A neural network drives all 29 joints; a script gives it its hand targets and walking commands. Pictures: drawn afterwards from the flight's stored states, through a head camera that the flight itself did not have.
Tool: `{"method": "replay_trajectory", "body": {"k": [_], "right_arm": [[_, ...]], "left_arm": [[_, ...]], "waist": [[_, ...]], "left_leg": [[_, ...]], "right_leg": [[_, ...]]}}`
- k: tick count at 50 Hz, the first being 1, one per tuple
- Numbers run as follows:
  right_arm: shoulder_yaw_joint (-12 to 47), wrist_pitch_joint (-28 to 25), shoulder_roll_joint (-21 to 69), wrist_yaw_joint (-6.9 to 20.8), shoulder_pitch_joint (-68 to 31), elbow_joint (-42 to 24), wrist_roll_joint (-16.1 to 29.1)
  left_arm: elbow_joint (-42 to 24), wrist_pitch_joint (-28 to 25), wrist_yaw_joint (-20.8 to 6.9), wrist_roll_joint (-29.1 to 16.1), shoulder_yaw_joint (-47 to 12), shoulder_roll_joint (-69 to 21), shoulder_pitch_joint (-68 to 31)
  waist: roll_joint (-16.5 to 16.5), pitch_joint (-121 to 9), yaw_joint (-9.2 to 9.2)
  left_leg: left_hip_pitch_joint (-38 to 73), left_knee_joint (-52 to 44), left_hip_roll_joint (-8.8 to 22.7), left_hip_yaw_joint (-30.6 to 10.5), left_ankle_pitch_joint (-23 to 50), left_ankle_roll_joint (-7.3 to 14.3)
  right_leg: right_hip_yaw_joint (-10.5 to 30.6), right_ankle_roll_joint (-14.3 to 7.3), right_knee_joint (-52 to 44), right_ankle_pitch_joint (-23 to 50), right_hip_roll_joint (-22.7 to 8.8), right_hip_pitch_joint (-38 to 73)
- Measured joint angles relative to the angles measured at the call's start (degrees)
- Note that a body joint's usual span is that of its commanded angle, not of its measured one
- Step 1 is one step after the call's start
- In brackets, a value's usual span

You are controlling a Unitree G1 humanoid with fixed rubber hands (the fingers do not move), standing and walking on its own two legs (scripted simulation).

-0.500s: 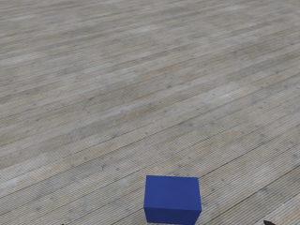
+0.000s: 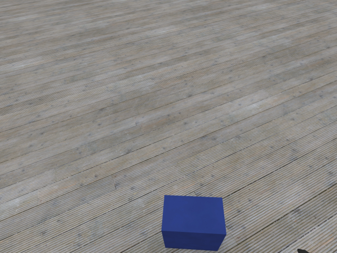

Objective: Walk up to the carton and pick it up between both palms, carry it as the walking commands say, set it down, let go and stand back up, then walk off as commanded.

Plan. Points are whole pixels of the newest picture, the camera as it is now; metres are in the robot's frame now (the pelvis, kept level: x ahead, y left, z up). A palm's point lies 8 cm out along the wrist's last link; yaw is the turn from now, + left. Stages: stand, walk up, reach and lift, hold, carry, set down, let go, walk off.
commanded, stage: stand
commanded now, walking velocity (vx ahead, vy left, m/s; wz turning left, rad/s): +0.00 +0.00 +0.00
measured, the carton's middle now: (192, 224) +0.39 -0.06 -0.63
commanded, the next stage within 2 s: walk off in 0.12 s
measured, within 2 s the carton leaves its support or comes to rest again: neither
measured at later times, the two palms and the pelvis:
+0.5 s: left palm out of the picture +0.06 +0.29 -0.13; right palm out of the picture +0.08 -0.31 -0.11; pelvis +0.00 -0.01 +0.00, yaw -1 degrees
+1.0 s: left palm out of the picture +0.06 +0.13 -0.14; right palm out of the picture +0.05 -0.41 -0.13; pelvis -0.01 -0.13 -0.01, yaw -5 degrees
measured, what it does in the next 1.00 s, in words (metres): steps to the right: right foot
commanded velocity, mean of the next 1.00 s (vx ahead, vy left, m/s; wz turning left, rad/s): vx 0.00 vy -0.14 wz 0.00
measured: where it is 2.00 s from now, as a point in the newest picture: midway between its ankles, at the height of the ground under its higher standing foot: outside the picture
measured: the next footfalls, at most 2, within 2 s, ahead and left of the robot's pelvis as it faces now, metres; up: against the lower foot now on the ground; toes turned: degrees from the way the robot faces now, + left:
right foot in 0.74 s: +0.05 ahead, -0.22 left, +0.00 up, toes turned -6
left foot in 1.08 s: +0.03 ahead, -0.06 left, +0.00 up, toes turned +2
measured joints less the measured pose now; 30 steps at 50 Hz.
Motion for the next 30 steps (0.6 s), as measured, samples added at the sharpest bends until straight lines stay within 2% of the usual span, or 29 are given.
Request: {"method": "replay_trajectory", "body": {"k": [17,22,25,28,30], "right_arm": [[0.23,0.17,-0.06,0.19,-0.71,1.26,-0.07],[1.1,1.58,1.78,0.25,-1.35,-0.08,-0.58],[0.91,2.14,2.57,-0.34,-1.0,-0.8,-0.86],[0.13,2.5,2.71,-1.12,-0.02,-0.84,-1.23],[-0.52,2.73,2.59,-1.37,0.74,-0.47,-1.33]], "left_arm": [[1.2,0.06,0.17,-0.34,-0.3,0.24,-0.31],[3.38,2.42,0.77,-0.84,-0.71,-0.8,1.47],[3.68,3.5,0.68,-0.62,-0.46,-1.14,2.73],[2.8,4.54,0.35,-0.02,0.15,-1.46,4.07],[1.7,4.84,0.2,0.17,0.54,-1.59,4.79]], "waist": [[-0.06,-0.03,-0.12],[-0.51,-0.54,-1.15],[-1.16,-0.52,-1.88],[-0.71,-0.36,-2.29],[-0.39,0.06,-2.23]], "left_leg": [[0.2,-0.77,0.09,0.22,0.35,0.02],[-1.79,1.57,0.7,0.83,-0.83,-0.23],[-3.63,4.08,0.97,1.12,-2.11,-0.4],[-4.88,6.03,2.51,1.22,-3.29,-0.81],[-5.05,6.44,3.99,1.36,-3.7,-1.74]], "right_leg": [[0.23,-0.02,-0.66,0.37,0.12,0.07],[0.68,-0.17,0.76,0.1,0.82,-1.78],[0.81,0.94,5.91,-2.3,0.93,-4.87],[1.57,2.47,21.49,-12.96,1.43,-10.2],[2.63,3.56,28.29,-16.31,1.36,-12.35]]}}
